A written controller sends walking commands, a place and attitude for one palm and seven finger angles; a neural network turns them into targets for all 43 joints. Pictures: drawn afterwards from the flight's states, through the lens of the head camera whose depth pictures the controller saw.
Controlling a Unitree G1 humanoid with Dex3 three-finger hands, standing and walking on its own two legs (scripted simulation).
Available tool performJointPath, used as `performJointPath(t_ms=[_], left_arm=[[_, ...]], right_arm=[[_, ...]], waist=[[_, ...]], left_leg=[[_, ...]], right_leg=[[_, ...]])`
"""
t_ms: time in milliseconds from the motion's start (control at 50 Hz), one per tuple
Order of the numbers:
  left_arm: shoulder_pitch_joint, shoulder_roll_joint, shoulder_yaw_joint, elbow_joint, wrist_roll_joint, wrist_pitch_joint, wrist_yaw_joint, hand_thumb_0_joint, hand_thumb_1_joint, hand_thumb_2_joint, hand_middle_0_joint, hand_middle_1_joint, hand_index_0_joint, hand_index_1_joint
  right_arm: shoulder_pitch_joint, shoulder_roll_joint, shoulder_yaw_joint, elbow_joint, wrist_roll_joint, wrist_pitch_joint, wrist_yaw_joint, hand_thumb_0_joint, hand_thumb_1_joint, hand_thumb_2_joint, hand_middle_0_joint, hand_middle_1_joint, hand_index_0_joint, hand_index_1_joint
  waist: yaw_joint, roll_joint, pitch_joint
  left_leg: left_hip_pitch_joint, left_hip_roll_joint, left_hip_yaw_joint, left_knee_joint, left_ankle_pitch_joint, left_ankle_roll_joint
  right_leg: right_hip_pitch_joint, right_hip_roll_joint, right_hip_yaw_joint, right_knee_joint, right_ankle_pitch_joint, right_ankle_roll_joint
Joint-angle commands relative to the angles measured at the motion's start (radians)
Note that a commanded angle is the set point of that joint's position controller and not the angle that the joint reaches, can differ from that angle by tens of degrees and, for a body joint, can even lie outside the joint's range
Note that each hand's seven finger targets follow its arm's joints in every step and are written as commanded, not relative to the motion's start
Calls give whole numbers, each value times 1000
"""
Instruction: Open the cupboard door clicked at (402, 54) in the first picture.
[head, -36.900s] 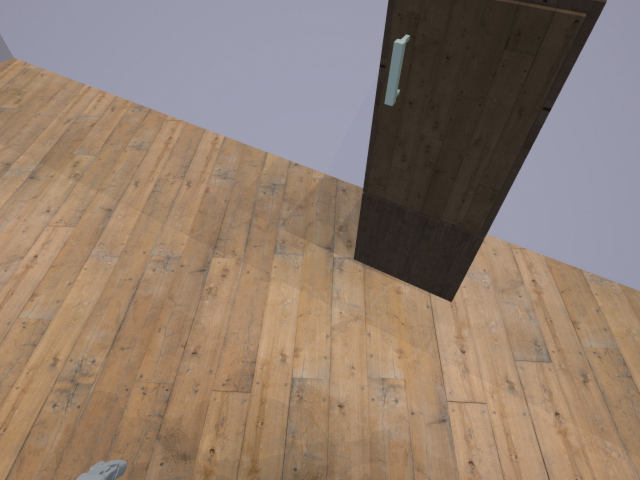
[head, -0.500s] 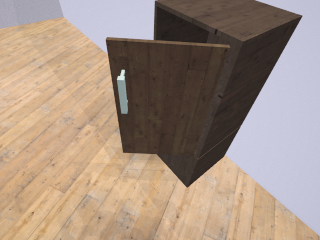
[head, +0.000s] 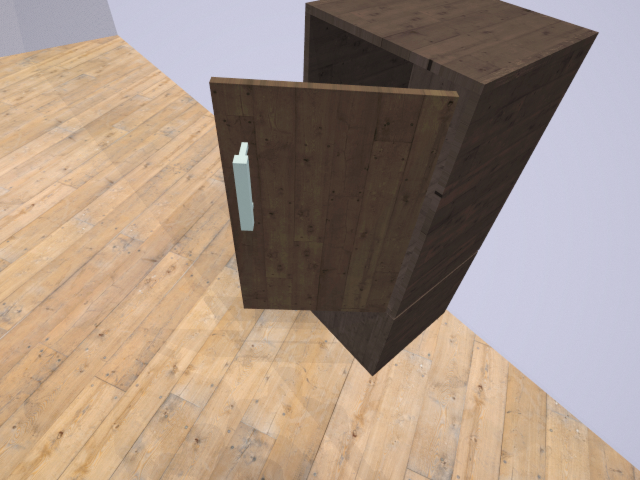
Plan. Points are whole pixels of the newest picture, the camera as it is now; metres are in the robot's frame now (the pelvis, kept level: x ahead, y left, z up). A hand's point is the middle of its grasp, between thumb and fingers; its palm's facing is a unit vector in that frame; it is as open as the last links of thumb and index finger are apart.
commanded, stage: look again from close up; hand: left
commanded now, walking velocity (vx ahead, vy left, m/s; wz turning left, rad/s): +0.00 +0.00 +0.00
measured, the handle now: (245, 187) +0.55 +0.17 +0.04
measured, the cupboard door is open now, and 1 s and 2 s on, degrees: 50 50 50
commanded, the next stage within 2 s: raise the hand with hooked fingers in 0.24 s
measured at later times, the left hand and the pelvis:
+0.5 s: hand out of the picture +0.14 +0.19 -0.07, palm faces +0.29 -0.94 -0.19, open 7.3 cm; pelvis -0.01 -0.01 -0.02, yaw +3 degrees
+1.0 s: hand (184, 425) +0.19 +0.18 -0.02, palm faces +0.11 -0.99 -0.10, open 10.0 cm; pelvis +0.01 -0.06 -0.09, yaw +5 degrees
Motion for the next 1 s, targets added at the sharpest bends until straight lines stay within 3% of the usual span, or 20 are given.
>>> performJointPath(t_ms=[0,280,300,320,340,360,380,400,440,480,520,560,580,660,720,760,780,840,900,980], left_arm=[[76,80,15,-25,0,-15,10,0,900,900,-200,-300,-200,-300],[106,53,18,-15,1,-17,13,0,900,900,-200,-300,-200,-300],[105,49,19,-14,1,-18,13,0,900,900,-200,-300,-200,-300],[108,85,4,7,13,-34,45,0,900,900,-200,-300,-200,-300],[-618,303,120,-1602,-188,-251,55,0,877,890,-202,-315,-202,-315],[-236,238,94,-1375,-124,-197,113,0,853,880,-203,-330,-203,-330],[55,54,1,-1186,-136,-66,145,0,830,870,-205,-345,-205,-345],[91,-66,-68,-1177,-184,-64,135,0,807,860,-207,-360,-207,-360],[55,11,-24,-1245,-199,-166,106,0,760,840,-210,-390,-210,-390],[43,22,27,-1074,-193,-292,55,0,713,820,-213,-420,-213,-420],[197,-14,79,-912,-227,-452,-63,0,667,800,-217,-450,-217,-450],[313,40,154,-910,-271,-605,-222,0,620,780,-220,-480,-220,-480],[377,108,225,-865,-277,-621,-289,0,597,770,-222,-495,-222,-495],[238,193,298,-1115,-327,-495,-330,0,503,730,-228,-555,-228,-555],[130,234,350,-1373,-334,-505,-251,0,433,700,-233,-600,-233,-600],[63,223,312,-1499,-310,-567,-216,0,387,680,-237,-630,-237,-630],[-8,228,282,-1529,-308,-595,-225,0,363,670,-238,-645,-238,-645],[1,219,261,-1401,-315,-628,-306,0,293,640,-243,-690,-243,-690],[-14,259,288,-1287,-356,-546,-418,0,223,610,-248,-735,-248,-735],[19,349,446,-1195,-425,-387,-474,0,130,570,-255,-795,-255,-795]], right_arm=[[43,-121,-22,-40,-4,-13,-13,0,-900,-900,200,300,200,300],[85,-94,-25,-31,-3,-12,-18,0,-900,-900,200,300,200,300],[85,-92,-24,-31,-4,-13,-18,0,-900,-900,200,300,200,300],[10,-126,-3,-111,-1,-29,-10,0,-900,-900,200,300,200,300],[47,-283,-19,-488,43,-165,-53,0,-900,-900,200,300,200,300],[-38,-213,17,-432,53,-270,-76,0,-900,-900,200,300,200,300],[-28,-155,5,-429,66,-300,-63,0,-900,-900,200,300,200,300],[-8,-174,-11,-409,80,-309,-66,0,-900,-900,200,300,200,300],[-39,-235,-18,-487,58,-347,-61,0,-900,-900,200,300,200,300],[-53,-243,-39,-529,30,-352,-40,0,-900,-900,200,300,200,300],[-85,-231,-66,-575,15,-350,-19,0,-900,-900,200,300,200,300],[-117,-237,-87,-651,11,-338,17,0,-900,-900,200,300,200,300],[-121,-248,-97,-700,19,-322,32,0,-900,-900,200,300,200,300],[-180,-236,-79,-842,54,-260,2,0,-900,-900,200,300,200,300],[-106,-204,-79,-840,38,-242,-22,0,-900,-900,200,300,200,300],[-70,-190,-72,-809,25,-246,-29,0,-900,-900,200,300,200,300],[-50,-198,-63,-788,17,-249,-33,0,-900,-900,200,300,200,300],[-53,-209,-57,-728,24,-266,-41,0,-900,-900,200,300,200,300],[-59,-229,-47,-710,43,-277,-58,0,-900,-900,200,300,200,300],[-77,-228,-43,-715,58,-267,-77,0,-900,-900,200,300,200,300]], waist=[[-2,38,56],[-4,37,61],[-5,33,58],[12,52,97],[-138,264,-429],[-32,320,-387],[-44,239,-163],[-53,152,-48],[-64,108,-17],[-82,-127,24],[-12,-286,-22],[35,-202,-104],[59,-54,-111],[77,22,-218],[41,117,-315],[0,173,-364],[-41,135,-351],[-79,129,-302],[-71,106,-315],[-7,42,-397]], left_leg=[[-95,168,-172,-152,-119,-49],[-92,167,-169,-149,-132,-47],[-86,167,-167,-147,-118,-47],[-129,172,-111,26,70,-71],[232,91,-147,-47,6,-122],[169,146,-188,-109,-121,-140],[-31,136,-223,-155,-285,-163],[-104,110,-198,-105,-311,-133],[-191,78,-184,46,-311,-93],[-322,57,-184,184,-343,-93],[-475,51,-126,334,-326,-98],[-566,26,-81,444,-280,-103],[-554,15,-69,462,-254,-104],[-607,9,-53,462,-323,-71],[-546,34,-77,518,-203,-58],[-491,47,-88,559,-91,-53],[-502,52,-106,590,-67,-49],[-555,58,-111,641,-96,-50],[-587,56,-109,645,-114,-46],[-583,51,-109,611,-51,-50]], right_leg=[[8,-52,57,-41,-9,-42],[-2,-47,60,-39,-12,-46],[-4,-47,60,-37,-4,-47],[-44,-64,58,0,47,-61],[-30,65,-42,114,8,-60],[-126,66,-35,227,-179,-86],[-229,70,-60,281,-236,-75],[-247,70,-55,253,-189,-69],[-265,62,-56,173,-216,-67],[-406,68,-58,210,-343,-61],[-531,69,-53,320,-460,-67],[-520,63,-11,391,-460,-84],[-491,59,9,414,-422,-102],[-464,57,57,427,-476,-84],[-458,69,77,449,-346,-82],[-474,79,61,488,-171,-80],[-496,85,63,510,-114,-75],[-540,78,79,495,-127,-62],[-476,65,121,443,-157,-52],[-281,26,177,387,-34,-15]])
